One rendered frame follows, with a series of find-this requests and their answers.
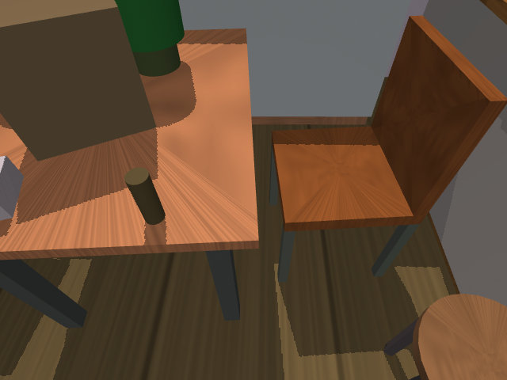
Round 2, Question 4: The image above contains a table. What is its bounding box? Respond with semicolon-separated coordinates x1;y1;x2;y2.
0;28;259;329

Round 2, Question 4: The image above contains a chair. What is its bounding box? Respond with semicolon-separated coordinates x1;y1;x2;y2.
269;16;507;283

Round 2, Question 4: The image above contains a stool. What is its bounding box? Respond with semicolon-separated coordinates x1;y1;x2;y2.
383;294;507;380

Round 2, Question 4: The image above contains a potted plant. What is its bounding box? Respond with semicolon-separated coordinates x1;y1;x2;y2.
115;0;185;77

